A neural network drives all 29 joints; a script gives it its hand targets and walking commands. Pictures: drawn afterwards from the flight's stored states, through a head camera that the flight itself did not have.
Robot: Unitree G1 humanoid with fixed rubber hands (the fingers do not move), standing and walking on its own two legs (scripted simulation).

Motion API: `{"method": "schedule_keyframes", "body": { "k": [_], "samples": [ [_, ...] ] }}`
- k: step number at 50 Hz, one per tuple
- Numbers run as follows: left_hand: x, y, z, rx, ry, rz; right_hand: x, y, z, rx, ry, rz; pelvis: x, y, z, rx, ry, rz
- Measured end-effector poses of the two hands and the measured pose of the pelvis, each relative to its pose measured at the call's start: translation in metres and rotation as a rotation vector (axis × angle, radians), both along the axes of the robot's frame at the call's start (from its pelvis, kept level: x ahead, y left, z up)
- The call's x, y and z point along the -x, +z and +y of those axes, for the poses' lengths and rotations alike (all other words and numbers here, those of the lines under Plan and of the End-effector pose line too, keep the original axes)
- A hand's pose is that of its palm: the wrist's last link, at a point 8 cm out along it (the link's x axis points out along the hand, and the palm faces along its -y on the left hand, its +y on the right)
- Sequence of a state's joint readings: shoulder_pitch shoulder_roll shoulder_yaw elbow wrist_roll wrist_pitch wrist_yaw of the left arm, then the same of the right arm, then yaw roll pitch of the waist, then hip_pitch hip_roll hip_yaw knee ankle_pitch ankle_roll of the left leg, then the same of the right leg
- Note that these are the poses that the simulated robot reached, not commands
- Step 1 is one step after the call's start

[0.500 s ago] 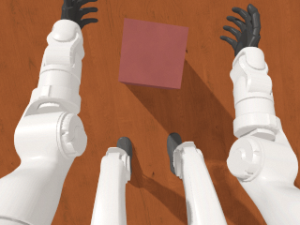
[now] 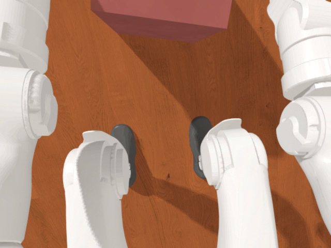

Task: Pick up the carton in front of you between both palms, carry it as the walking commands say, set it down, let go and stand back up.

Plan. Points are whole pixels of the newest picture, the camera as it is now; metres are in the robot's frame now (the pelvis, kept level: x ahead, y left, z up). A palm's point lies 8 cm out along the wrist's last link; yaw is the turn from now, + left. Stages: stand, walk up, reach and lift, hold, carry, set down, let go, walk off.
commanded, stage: reach and lift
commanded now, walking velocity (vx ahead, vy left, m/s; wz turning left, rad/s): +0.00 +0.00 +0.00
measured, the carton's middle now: out of the picture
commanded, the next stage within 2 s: none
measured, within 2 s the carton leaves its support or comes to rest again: leaves its support in 1.00 s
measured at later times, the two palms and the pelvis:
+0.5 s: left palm out of the picture +0.60 +0.16 -0.20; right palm out of the picture +0.56 -0.18 -0.20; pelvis +0.01 +0.00 -0.03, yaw -1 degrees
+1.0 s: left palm out of the picture +0.60 +0.14 -0.20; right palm out of the picture +0.57 -0.16 -0.19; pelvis +0.01 +0.00 -0.04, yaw +0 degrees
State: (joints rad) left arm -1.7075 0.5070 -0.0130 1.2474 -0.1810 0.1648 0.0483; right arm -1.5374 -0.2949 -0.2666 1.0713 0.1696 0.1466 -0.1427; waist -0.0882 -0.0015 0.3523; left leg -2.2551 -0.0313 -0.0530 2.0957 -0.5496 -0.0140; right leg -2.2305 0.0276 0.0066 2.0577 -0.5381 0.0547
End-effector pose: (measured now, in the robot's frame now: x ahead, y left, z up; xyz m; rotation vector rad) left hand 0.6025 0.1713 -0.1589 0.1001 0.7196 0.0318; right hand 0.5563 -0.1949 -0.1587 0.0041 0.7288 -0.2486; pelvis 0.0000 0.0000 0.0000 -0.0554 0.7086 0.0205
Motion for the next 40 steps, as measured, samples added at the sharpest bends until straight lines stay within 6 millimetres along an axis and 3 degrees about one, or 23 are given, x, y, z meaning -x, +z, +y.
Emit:
{"method": "schedule_keyframes", "body": {
  "k": [6,10,17,27,32,40],
  "samples": [
    [0.002,-0.040,-0.002,0.006,-0.005,0.014,0.000,-0.040,0.002,0.006,0.019,0.024,0.000,-0.018,-0.001,-0.005,0.006,-0.067],
    [0.001,-0.054,0.000,-0.005,-0.013,0.007,-0.003,-0.051,0.004,0.007,0.019,0.022,-0.006,-0.026,-0.002,-0.008,0.002,-0.096],
    [-0.010,-0.047,-0.007,0.003,-0.037,-0.028,-0.009,-0.046,0.009,0.003,0.012,-0.004,-0.015,-0.033,-0.001,0.002,-0.003,-0.083],
    [-0.001,-0.043,-0.014,0.011,-0.045,-0.009,0.000,-0.041,0.014,-0.004,0.020,0.000,-0.009,-0.029,0.001,0.004,-0.005,-0.077],
    [0.001,-0.042,-0.030,0.032,-0.077,-0.007,-0.003,-0.041,0.033,-0.032,0.054,-0.006,-0.003,-0.026,0.001,0.005,-0.002,-0.093],
    [-0.001,-0.040,-0.029,0.013,-0.084,0.016,-0.005,-0.041,0.031,-0.048,0.043,-0.004,-0.002,-0.030,0.003,0.008,0.002,-0.112]
  ]
}}
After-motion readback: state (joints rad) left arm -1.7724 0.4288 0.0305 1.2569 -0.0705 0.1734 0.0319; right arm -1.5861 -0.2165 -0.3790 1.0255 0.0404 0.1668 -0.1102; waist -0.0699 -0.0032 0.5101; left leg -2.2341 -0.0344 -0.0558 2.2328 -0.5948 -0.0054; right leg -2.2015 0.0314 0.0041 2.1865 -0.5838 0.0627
